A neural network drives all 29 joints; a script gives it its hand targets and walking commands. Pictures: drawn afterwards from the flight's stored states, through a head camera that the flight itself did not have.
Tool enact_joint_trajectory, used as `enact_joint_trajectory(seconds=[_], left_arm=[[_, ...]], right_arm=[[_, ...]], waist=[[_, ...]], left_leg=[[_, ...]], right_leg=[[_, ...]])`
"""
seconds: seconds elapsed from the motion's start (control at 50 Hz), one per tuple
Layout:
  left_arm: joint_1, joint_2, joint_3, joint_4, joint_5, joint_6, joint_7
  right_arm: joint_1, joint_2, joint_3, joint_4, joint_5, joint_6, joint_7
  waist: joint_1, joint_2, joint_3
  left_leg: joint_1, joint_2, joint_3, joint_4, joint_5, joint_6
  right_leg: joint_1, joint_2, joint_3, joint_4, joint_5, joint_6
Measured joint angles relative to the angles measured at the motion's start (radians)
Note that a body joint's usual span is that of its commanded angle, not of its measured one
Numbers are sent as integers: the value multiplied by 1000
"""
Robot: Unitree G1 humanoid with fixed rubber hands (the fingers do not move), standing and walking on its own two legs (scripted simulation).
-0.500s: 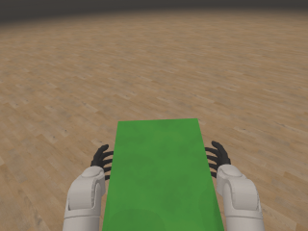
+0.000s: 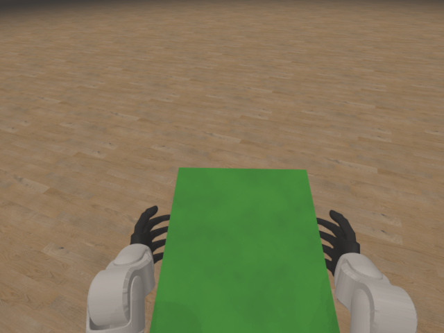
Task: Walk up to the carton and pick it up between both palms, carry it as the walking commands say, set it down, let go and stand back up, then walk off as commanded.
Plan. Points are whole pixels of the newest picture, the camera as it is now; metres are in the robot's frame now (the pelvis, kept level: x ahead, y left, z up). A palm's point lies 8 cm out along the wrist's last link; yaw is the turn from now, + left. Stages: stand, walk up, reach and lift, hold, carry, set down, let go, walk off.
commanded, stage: carry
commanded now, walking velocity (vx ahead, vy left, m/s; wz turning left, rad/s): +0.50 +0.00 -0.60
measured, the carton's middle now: (240, 267) +0.24 -0.02 +0.04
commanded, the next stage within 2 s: none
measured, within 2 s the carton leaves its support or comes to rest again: neither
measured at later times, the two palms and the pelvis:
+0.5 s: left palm (191, 143) +0.55 +0.08 +0.10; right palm (324, 160) +0.46 -0.22 +0.10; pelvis +0.28 -0.01 +0.01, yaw -20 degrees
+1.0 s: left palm (269, 97) +0.78 -0.15 +0.10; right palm (378, 124) +0.61 -0.42 +0.10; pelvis +0.50 -0.16 +0.02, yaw -33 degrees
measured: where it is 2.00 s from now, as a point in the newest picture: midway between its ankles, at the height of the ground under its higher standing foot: (337, 234)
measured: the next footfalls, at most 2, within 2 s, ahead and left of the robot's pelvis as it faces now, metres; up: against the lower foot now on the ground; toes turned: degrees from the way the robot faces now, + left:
left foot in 0.40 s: +0.43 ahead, +0.07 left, +0.00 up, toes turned -4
right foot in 0.80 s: +0.51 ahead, -0.25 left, +0.00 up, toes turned -38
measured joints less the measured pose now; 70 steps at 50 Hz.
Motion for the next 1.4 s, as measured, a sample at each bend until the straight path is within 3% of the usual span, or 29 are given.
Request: enact_joint_trajectory(seconds=[0.04, 0.08, 0.22, 0.34, 0.38, 0.42, 0.48, 0.54, 0.62, 0.7, 0.78, 0.82, 0.84, 0.88, 0.94, 1.04, 1.14, 1.16, 1.2, 1.24, 1.3, 1.4], left_arm=[[11, 0, -1, 20, 2, 6, 3], [16, -1, 7, 30, 2, 9, 5], [29, -1, 10, 0, -8, -7, 8], [50, -3, 9, -41, -9, -40, 3], [54, -3, 11, -57, -4, -43, 1], [57, 2, 30, -85, -4, -26, 0], [60, 12, 56, -79, -10, 14, 0], [53, 9, 55, -60, -10, 22, 2], [46, 6, 44, -59, -14, 7, 2], [44, -3, 37, -65, -4, -11, -10], [44, -2, 27, -76, 12, -20, -24], [32, -2, 15, -75, 15, -18, -25], [26, -1, 8, -66, 18, -16, -23], [24, -1, 3, -48, 15, -9, -16], [42, -3, 7, -52, 4, 2, -4], [54, -4, 4, -84, -5, -26, 2], [68, -5, -1, -117, -7, -53, 4], [71, -5, -2, -127, -3, -54, 4], [70, -3, 11, -142, 2, -40, 6], [70, -4, 31, -137, 2, -4, 6], [51, -2, 33, -109, 10, 37, 8], [42, -1, 28, -100, 5, 35, 5]], right_arm=[[9, 1, -2, 22, 2, 6, 0], [4, 1, -1, 43, 4, 9, -2], [5, 5, 8, 29, 1, -11, 3], [0, 4, 27, -1, -18, -27, 17], [-9, 3, 32, -5, -19, -29, 20], [-35, 2, 52, 6, -22, -16, 19], [-38, 1, 79, 52, -27, -5, 10], [-32, 2, 68, 61, -23, -1, 7], [-16, 3, 59, 32, -21, -10, 7], [1, 5, 58, 0, -24, -22, 7], [6, 5, 60, -18, -27, -28, 6], [-5, 3, 46, -38, -26, -10, 6], [-16, 2, 34, -39, -24, 5, 7], [-26, 1, 20, -27, -21, 25, 8], [-10, 3, 22, -17, -16, 26, 9], [-6, 4, 29, -36, -16, -6, 16], [1, 4, 37, -56, -17, -37, 26], [-2, 4, 39, -56, -16, -42, 29], [-17, 3, 51, -36, -18, -43, 32], [-21, 2, 66, -5, -26, -25, 29], [-23, 3, 58, 20, -28, 2, 27], [-11, 4, 54, 3, -30, 4, 23]], waist=[[16, -20, 5], [33, -25, 20], [64, -32, 46], [58, -48, 42], [63, -59, 31], [63, -60, 13], [63, -93, 9], [51, -102, 25], [15, -85, 50], [-15, -55, 60], [-24, -31, 46], [-11, -5, 37], [4, 7, 37], [28, 3, 46], [49, -1, 71], [74, -17, 98], [72, -50, 84], [70, -52, 72], [65, -70, 42], [62, -84, 22], [50, -89, 10], [6, -73, 21]], left_leg=[[-139, -42, -84, 236, 27, 0], [-251, -49, -113, 304, 68, -2], [-449, -37, -89, -53, 231, -7], [-420, -89, -22, -306, 363, 6], [-353, -117, 17, -405, 345, 25], [-333, -102, 46, -414, 464, 97], [-305, -83, 115, -340, 348, 125], [-220, -71, 164, -385, 304, 110], [-109, -49, 203, -471, 285, 86], [-5, -17, 224, -515, 244, 45], [80, 25, 239, -479, 154, -14], [62, 78, 210, -343, 70, -37], [17, 86, 153, -222, 52, -43], [-103, 27, 18, 41, 0, -49], [-243, -36, -59, 192, 22, -40], [-358, -69, -56, -57, 95, -13], [-328, -103, -16, -374, 263, 17], [-295, -103, 0, -443, 287, 28], [-279, -95, 40, -433, 399, 91], [-248, -82, 85, -390, 330, 113], [-151, -68, 136, -432, 273, 97], [14, -43, 197, -559, 252, 62]], right_leg=[[37, 12, 22, -11, -48, -5], [94, 29, 47, -66, -48, 5], [289, 42, 148, -250, -51, 14], [420, 23, 232, -275, -148, 39], [425, 16, 265, -197, -221, 48], [331, 16, 264, 42, -244, 76], [137, -23, 235, 402, -186, 113], [4, -82, 187, 430, -165, 124], [-89, -129, 135, 202, -102, 127], [-102, -139, 89, 14, 14, 124], [-38, -118, 43, -122, 71, 109], [-16, -85, 27, -119, 118, 67], [-26, -67, 26, -78, 91, 52], [-23, -52, 43, -43, 31, 39], [37, -32, 66, -87, 7, 46], [140, -8, 117, -184, -9, 47], [239, -2, 177, -200, -81, 67], [245, 2, 190, -168, -114, 73], [192, -10, 192, 6, -176, 88], [106, -27, 184, 229, -203, 103], [16, -68, 163, 353, -182, 120], [-79, -132, 123, 201, -41, 132]])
